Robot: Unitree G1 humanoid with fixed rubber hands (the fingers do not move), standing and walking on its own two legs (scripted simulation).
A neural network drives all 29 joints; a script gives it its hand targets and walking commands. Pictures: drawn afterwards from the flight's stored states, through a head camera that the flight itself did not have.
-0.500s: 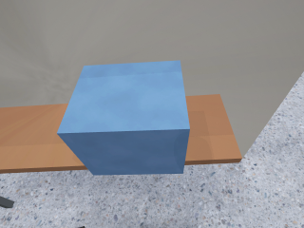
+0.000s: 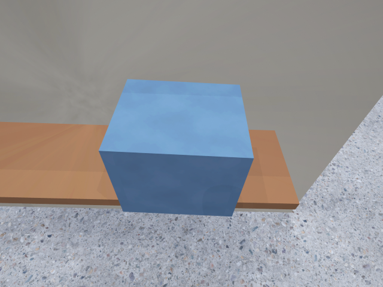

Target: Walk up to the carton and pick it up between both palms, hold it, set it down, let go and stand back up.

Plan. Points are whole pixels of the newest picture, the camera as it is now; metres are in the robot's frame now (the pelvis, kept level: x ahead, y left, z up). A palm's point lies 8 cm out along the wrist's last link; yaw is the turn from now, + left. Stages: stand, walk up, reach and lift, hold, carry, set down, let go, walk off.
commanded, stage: walk up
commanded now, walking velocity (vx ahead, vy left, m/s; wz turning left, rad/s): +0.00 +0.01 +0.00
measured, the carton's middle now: (180, 149) +0.46 +0.06 +0.01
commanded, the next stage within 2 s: stand in 1.50 s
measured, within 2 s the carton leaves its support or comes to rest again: neither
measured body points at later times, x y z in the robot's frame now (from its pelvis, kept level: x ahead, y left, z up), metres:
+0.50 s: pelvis -0.04 +0.10 +0.00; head -0.04 +0.13 +0.45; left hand -0.01 +0.35 -0.17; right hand -0.01 -0.13 -0.14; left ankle -0.06 +0.23 -0.74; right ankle -0.02 -0.04 -0.69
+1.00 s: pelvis -0.02 +0.04 +0.00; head +0.01 +0.02 +0.45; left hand +0.02 +0.26 -0.15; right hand -0.03 -0.20 -0.17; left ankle -0.03 +0.17 -0.72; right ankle -0.08 -0.08 -0.74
